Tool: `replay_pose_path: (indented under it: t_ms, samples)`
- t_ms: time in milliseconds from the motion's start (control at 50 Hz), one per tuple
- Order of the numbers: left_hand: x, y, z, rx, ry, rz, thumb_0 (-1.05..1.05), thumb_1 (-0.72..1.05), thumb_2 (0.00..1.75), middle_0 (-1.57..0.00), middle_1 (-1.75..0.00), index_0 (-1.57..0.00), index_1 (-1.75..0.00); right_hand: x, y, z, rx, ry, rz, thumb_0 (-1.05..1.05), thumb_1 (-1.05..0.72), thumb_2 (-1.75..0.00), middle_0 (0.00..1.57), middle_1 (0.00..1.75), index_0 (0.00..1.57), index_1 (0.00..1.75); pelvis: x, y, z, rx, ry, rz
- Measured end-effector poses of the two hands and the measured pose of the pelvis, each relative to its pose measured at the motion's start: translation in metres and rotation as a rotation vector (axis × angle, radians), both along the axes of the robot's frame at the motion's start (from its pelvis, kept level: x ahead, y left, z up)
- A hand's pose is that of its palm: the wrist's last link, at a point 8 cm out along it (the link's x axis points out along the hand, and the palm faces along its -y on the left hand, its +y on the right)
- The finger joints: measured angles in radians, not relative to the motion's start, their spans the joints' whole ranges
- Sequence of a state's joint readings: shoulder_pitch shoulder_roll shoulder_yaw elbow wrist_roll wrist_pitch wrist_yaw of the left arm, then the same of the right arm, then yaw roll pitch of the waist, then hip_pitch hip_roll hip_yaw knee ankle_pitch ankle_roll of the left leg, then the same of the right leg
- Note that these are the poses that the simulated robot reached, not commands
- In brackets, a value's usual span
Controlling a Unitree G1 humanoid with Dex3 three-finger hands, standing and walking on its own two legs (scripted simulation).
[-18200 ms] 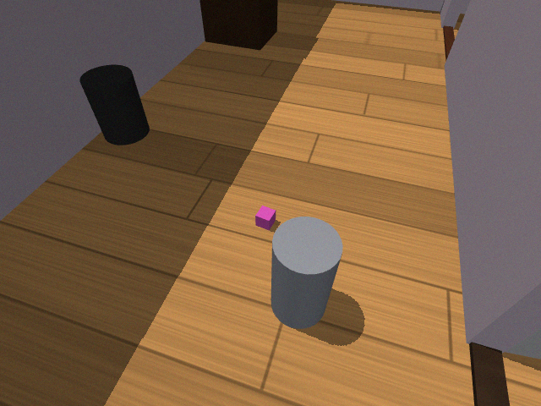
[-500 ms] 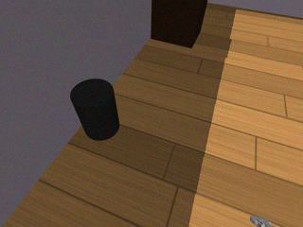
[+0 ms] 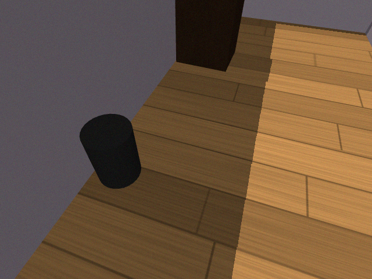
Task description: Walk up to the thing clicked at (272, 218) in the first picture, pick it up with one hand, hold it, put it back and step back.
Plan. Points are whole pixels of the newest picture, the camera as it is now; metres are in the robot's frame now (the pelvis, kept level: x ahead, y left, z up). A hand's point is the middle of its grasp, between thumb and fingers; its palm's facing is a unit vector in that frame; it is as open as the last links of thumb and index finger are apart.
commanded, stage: walk up
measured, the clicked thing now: out of the picture +0.15 -0.45 -0.74
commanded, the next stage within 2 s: stand in 0.12 s
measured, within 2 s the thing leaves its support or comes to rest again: neither
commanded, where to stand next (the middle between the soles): +0.03 +0.00 m, yaw +2 degrees
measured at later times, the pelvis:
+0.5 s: pelvis +0.01 +0.00 +0.00, yaw +0 degrees
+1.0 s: pelvis +0.02 +0.01 +0.00, yaw +1 degrees
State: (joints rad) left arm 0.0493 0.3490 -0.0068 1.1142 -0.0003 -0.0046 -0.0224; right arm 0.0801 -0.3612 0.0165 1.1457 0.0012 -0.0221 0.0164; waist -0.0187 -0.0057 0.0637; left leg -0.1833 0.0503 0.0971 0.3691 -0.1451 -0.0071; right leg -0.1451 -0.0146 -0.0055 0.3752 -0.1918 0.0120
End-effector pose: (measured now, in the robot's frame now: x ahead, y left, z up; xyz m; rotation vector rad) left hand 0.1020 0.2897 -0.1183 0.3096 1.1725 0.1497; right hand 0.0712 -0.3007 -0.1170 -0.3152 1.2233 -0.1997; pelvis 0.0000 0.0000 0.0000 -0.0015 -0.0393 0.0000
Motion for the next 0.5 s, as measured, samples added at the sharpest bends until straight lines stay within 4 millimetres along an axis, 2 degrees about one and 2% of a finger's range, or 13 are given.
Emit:
replay_pose_path:
  t_ms: [180,500]
  samples:
    - [-0.010,-0.001,-0.001,0.001,0.032,0.008,0.01,0.90,0.89,-0.20,-0.30,-0.20,-0.30,0.007,-0.002,0.005,-0.005,-0.012,-0.009,0.01,-0.90,-0.89,0.20,0.30,0.21,0.30,0.003,-0.001,0.003,-0.002,-0.002,-0.001]
    - [-0.026,0.011,0.001,0.025,0.056,0.026,0.01,0.90,0.89,-0.20,-0.30,-0.20,-0.30,0.005,0.011,-0.001,0.022,0.007,-0.006,0.01,-0.90,-0.89,0.20,0.30,0.21,0.30,0.007,0.004,0.003,0.000,-0.001,0.005]
